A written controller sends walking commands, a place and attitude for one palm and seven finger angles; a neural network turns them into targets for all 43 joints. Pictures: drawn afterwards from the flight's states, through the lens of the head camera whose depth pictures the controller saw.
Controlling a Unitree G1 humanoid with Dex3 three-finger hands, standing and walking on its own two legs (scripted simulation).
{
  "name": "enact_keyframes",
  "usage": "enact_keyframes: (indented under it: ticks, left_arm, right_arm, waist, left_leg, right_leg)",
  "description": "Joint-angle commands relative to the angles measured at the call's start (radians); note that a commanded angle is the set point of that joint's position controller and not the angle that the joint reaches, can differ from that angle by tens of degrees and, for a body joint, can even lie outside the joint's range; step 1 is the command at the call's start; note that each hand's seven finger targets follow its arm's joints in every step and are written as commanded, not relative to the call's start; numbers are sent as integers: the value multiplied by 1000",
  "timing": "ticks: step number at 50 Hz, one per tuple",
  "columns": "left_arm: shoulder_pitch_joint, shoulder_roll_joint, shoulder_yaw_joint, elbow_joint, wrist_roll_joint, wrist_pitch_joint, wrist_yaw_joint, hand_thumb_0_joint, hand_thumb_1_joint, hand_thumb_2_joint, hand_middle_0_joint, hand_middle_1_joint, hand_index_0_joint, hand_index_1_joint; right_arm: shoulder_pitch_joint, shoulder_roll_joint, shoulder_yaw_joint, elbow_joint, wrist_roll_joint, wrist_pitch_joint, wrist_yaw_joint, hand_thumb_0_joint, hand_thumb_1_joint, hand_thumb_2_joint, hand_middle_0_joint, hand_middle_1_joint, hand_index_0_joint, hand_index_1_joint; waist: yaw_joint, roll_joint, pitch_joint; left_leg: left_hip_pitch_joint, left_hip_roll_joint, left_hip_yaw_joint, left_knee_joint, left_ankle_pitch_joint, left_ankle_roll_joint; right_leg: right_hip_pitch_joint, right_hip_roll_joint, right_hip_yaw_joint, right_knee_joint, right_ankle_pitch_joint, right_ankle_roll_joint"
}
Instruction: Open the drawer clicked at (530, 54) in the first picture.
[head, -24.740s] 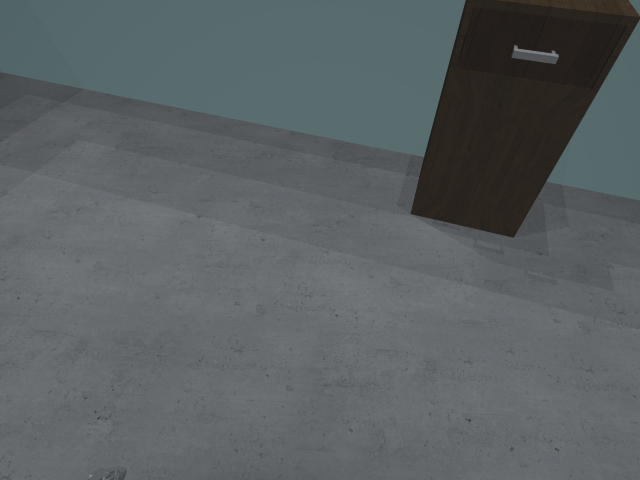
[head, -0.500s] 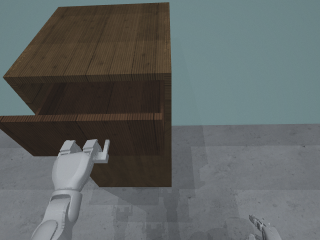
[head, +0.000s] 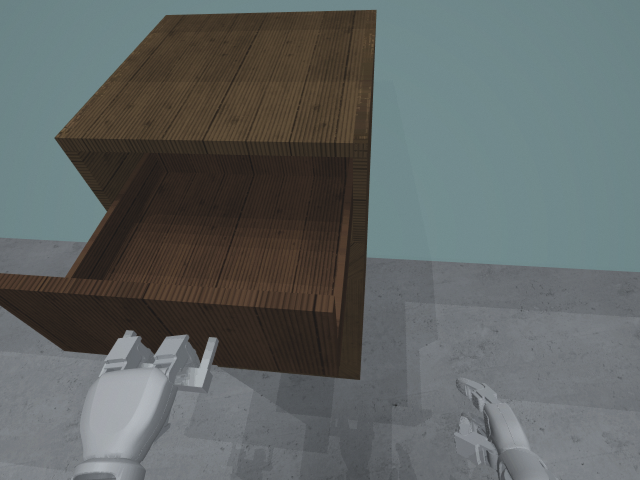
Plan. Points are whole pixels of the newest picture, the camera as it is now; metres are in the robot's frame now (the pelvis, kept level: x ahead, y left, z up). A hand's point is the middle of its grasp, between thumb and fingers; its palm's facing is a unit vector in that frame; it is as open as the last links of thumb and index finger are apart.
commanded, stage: pull the drawer open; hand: left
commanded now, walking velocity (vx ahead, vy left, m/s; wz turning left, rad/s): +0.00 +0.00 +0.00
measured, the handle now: (163, 359) +0.24 +0.23 +0.03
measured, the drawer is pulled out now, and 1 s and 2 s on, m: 0.24 0.30 0.29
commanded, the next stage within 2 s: open the thumb to release the handle in 0.60 s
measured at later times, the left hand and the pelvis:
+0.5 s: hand (135, 476) +0.12 +0.22 +0.01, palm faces -0.03 -0.09 -1.00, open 5.8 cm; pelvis -0.02 -0.01 -0.02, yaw -1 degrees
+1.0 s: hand (131, 464) +0.13 +0.23 +0.02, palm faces -0.01 -0.09 -1.00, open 7.9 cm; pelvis -0.02 -0.01 -0.01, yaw +1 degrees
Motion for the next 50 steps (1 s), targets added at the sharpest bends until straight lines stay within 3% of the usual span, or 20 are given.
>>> enact_keyframes:
  ticks: [1, 8, 11, 15, 18, 20, 23, 28, 30, 34, 35, 36, 39, 46, 50]
  left_arm:
    - [140, 150, 135, -233, -16, -22, 68, 0, 900, 900, -400, -1350, -400, -1350]
    - [362, 177, 192, -278, -41, -36, 119, 0, 900, 900, -400, -1350, -400, -1350]
    - [428, 183, 208, -293, -50, -43, 140, 0, 900, 900, -400, -1350, -400, -1350]
    - [517, 176, 216, -318, -59, -50, 164, 0, 900, 900, -400, -1350, -400, -1350]
    - [433, 184, 222, -323, -48, -55, 172, 0, 900, 900, -400, -1350, -400, -1350]
    - [451, 184, 234, -297, -44, -61, 177, 0, 900, 900, -400, -1350, -400, -1350]
    - [425, 189, 228, -326, -48, -56, 176, 0, 900, 900, -400, -1350, -400, -1350]
    - [351, 170, 195, -317, -48, -39, 160, 0, 900, 900, -400, -1350, -400, -1350]
    - [376, 169, 199, -304, -49, -40, 156, 0, 900, 900, -400, -1350, -400, -1350]
    - [380, 173, 196, -310, -57, -39, 144, 0, 900, 900, -400, -1350, -400, -1350]
    - [134, 242, 246, -297, -34, -41, 145, 0, 900, 900, -400, -1350, -400, -1350]
    - [139, 237, 266, -280, -29, -48, 147, 0, 830, 870, -395, -1342, -395, -1342]
    - [180, 193, 232, -235, -44, -54, 135, 0, 620, 780, -380, -1320, -380, -1320]
    - [196, 211, 231, -213, -53, -60, 108, 0, 130, 570, -345, -1268, -345, -1268]
    - [182, 213, 234, -211, -54, -66, 103, 0, -150, 450, -325, -1237, -325, -1237]
  right_arm:
    - [-93, -110, -44, -161, -1, -48, -10, 0, -900, -900, 200, 300, 200, 300]
    - [-91, -127, -51, -193, 4, -49, 1, 0, -900, -900, 200, 300, 200, 300]
    - [-87, -131, -55, -198, 1, -45, 4, 0, -900, -900, 200, 300, 200, 300]
    - [-92, -136, -60, -212, -1, -43, 10, 0, -900, -900, 200, 300, 200, 300]
    - [-80, -138, -64, -212, -13, -38, 4, 0, -900, -900, 200, 300, 200, 300]
    - [-70, -132, -65, -213, -11, -40, 1, 0, -900, -900, 200, 300, 200, 300]
    - [-70, -137, -64, -227, -12, -39, 1, 0, -900, -900, 200, 300, 200, 300]
    - [-68, -131, -60, -228, -10, -36, -3, 0, -900, -900, 200, 300, 200, 300]
    - [-58, -126, -58, -225, -7, -40, -5, 0, -900, -900, 200, 300, 200, 300]
    - [-59, -124, -53, -223, -4, -47, -7, 0, -900, -900, 200, 300, 200, 300]
    - [-68, -135, -51, -185, -8, -33, -21, 0, -900, -900, 200, 300, 200, 300]
    - [-61, -125, -54, -191, -15, -36, -33, 0, -900, -900, 200, 300, 200, 300]
    - [-56, -117, -57, -178, -7, -45, -36, 0, -900, -900, 200, 300, 200, 300]
    - [-72, -119, -53, -173, -4, -44, -43, 0, -900, -900, 200, 300, 200, 300]
    - [-76, -119, -55, -166, -2, -43, -42, 0, -900, -900, 200, 300, 200, 300]
  waist:
    - [15, -79, -172]
    - [31, -40, -172]
    - [31, -66, -164]
    - [35, -47, -170]
    - [5, -74, -142]
    - [17, -55, -143]
    - [12, -32, -165]
    - [-5, -55, -138]
    - [7, -72, -149]
    - [6, -87, -148]
    - [-43, -91, -103]
    - [-15, -82, -117]
    - [-16, -47, -140]
    - [1, -78, -132]
    - [-3, -83, -121]
  left_leg:
    - [75, -31, -65, -23, 400, 7]
    - [29, -24, -61, 7, 384, 3]
    - [4, -27, -60, 21, 348, 6]
    - [-7, -26, -61, 41, 331, 5]
    - [-10, -33, -72, 58, 274, 9]
    - [-6, -36, -69, 61, 239, 10]
    - [5, -33, -74, 70, 260, 8]
    - [-2, -35, -77, 68, 220, 13]
    - [-1, -33, -75, 60, 222, 15]
    - [-1, -32, -73, 58, 246, 15]
    - [-22, -40, -80, 59, 185, 16]
    - [-14, -44, -75, 54, 158, 18]
    - [11, -46, -71, 43, 176, 19]
    - [-15, -45, -63, 22, 197, 19]
    - [-14, -45, -63, 15, 197, 19]
  right_leg:
    - [108, -12, 109, -77, 499, 11]
    - [80, -21, 132, -56, 488, 7]
    - [60, -23, 140, -49, 472, 9]
    - [28, -24, 150, -37, 427, 7]
    - [-37, -20, 159, -43, 355, 2]
    - [-56, -19, 142, -38, 291, 2]
    - [-65, -19, 152, -33, 298, -2]
    - [-83, -20, 138, -44, 253, 1]
    - [-59, -19, 124, -37, 262, 5]
    - [-36, -23, 139, -44, 321, 7]
    - [-81, -24, 137, -52, 285, 8]
    - [-61, -25, 136, -65, 247, 9]
    - [-41, -25, 127, -68, 261, 5]
    - [24, -32, 125, -85, 331, 14]
    - [22, -31, 133, -94, 330, 14]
